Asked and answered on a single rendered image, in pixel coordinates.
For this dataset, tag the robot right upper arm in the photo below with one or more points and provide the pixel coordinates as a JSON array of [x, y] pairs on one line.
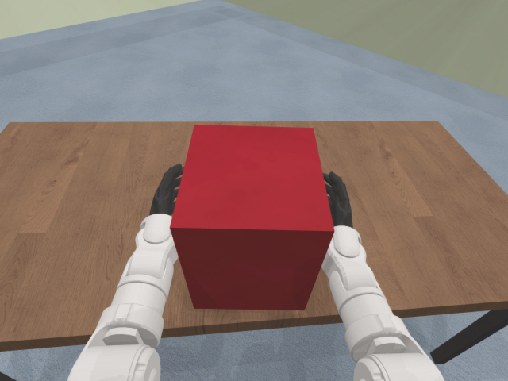
[[396, 367]]

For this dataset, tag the robot left upper arm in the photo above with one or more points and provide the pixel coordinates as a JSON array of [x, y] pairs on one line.
[[132, 362]]

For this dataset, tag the carton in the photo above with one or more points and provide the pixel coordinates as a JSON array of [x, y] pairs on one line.
[[251, 223]]

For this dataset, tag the left robot forearm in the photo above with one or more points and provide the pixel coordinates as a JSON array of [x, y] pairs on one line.
[[135, 314]]

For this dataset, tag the right robot hand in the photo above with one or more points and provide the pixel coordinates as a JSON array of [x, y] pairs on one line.
[[338, 201]]

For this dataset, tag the right robot forearm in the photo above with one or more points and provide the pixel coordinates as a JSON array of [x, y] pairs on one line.
[[371, 327]]

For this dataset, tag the left robot hand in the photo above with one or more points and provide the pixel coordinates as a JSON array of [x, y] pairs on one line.
[[163, 201]]

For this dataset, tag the table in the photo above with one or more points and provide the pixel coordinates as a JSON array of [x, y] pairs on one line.
[[433, 224]]

